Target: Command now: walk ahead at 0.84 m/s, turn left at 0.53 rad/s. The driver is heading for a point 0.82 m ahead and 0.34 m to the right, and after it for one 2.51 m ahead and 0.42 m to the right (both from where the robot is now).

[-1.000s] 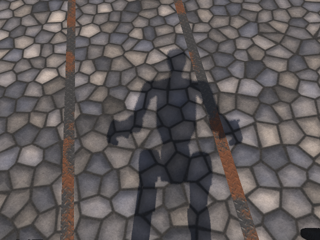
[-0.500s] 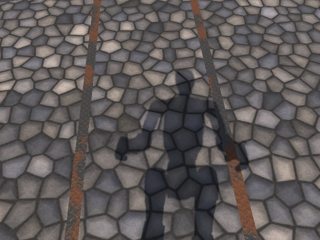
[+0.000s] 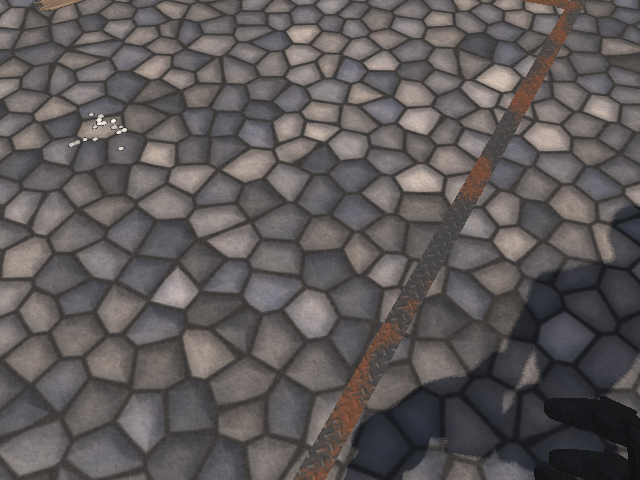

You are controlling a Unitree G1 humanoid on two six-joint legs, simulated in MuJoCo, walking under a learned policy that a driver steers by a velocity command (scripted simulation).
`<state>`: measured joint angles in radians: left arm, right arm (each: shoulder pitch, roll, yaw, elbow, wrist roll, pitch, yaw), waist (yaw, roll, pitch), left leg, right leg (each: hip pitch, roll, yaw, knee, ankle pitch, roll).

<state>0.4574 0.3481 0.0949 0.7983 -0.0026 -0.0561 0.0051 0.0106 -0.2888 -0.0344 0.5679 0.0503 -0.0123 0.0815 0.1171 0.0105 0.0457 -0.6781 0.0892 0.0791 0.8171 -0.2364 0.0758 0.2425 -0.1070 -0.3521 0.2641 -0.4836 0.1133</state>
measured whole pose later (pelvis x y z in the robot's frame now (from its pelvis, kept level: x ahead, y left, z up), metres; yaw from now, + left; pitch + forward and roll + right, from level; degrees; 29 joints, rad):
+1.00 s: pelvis +0.84 +0.01 +0.01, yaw -40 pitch +1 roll +3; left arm 0.32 0.31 0.07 0.70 -0.05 -0.04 0.01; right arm 0.15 -0.28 -0.05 0.58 0.01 -0.12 0.00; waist 0.02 -0.03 0.02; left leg -0.41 -0.03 -0.05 0.62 -0.23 -0.05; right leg -0.36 0.07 0.16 1.33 -0.42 -0.07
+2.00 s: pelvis +1.14 -0.20 +0.04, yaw -25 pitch +3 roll -3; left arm 0.01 0.31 0.09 0.73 0.01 0.00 0.03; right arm 0.25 -0.33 -0.08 0.62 0.01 0.03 -0.04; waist -0.02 -0.01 0.06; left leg -0.36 -0.04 -0.11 0.50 -0.19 0.06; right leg -0.58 0.04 0.08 1.01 -0.34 0.05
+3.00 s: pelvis +1.34 -0.12 +0.02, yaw +6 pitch +1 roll +0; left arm 0.16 0.29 0.04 0.75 -0.05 -0.05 -0.07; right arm 0.49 -0.24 -0.04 0.75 -0.02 -0.10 -0.01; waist -0.06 -0.04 0.02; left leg 0.17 -0.02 0.23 0.23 -0.42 0.01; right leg -0.86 -0.05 0.02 1.00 0.07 -0.04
